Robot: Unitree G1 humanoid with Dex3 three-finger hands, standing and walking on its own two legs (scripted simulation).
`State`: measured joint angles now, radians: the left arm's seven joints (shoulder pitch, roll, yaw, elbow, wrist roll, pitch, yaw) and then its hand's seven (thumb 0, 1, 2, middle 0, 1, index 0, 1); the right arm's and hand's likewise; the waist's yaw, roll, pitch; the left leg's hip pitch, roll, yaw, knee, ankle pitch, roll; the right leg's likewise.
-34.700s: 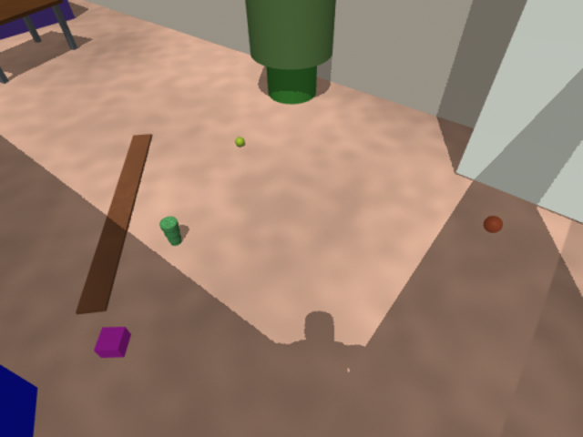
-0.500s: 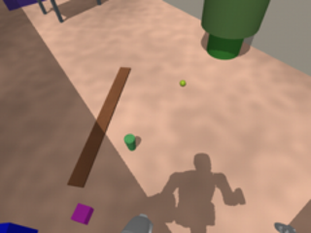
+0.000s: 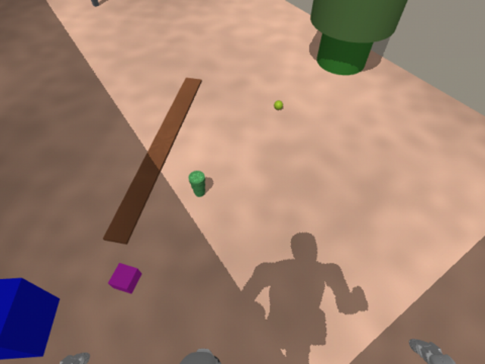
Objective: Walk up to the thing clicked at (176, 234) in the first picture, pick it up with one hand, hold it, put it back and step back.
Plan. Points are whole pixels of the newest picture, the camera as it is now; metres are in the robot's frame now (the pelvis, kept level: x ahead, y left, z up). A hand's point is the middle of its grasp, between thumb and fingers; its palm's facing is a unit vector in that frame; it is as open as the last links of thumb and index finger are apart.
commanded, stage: step back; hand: left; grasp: from the side
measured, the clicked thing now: (198, 185) +0.94 +0.27 -0.69
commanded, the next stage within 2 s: stand in 1.26 s
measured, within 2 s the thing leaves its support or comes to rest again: neither
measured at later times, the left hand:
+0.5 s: hand out of the picture -0.10 +0.27 -0.13, palm faces +0.12 -0.89 -0.44, open 7.4 cm
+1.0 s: hand out of the picture -0.06 +0.26 -0.14, palm faces +0.10 -0.92 -0.38, open 7.4 cm
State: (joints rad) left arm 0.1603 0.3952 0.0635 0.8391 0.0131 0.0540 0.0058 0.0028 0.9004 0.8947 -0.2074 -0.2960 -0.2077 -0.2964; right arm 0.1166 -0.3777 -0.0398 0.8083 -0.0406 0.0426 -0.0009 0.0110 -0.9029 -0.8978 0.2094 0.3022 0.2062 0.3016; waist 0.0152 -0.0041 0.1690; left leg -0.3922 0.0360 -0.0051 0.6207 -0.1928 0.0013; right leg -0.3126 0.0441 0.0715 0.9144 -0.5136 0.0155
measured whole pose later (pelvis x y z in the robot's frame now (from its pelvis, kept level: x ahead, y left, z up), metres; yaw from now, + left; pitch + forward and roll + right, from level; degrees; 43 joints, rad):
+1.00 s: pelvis -0.09 -0.01 +0.00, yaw +5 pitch -3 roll +1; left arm 0.22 0.37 0.03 0.98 0.02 -0.03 -0.01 0.00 0.90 0.89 -0.21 -0.30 -0.21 -0.30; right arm 0.16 -0.38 -0.06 1.01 -0.04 0.00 0.01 0.01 -0.91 -0.90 0.20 0.30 0.20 0.30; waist 0.03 0.00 0.09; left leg -0.29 0.02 0.01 0.59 -0.25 -0.02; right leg -0.28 -0.02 0.00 0.66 -0.34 0.00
